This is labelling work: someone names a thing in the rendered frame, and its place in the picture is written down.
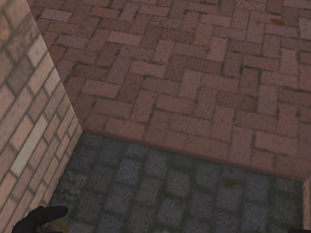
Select left robot hand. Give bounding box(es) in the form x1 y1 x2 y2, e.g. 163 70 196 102
12 206 68 233

